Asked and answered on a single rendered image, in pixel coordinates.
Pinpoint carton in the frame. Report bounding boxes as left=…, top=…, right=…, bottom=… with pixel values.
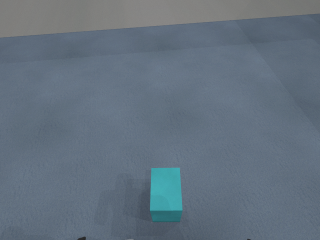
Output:
left=150, top=167, right=183, bottom=222

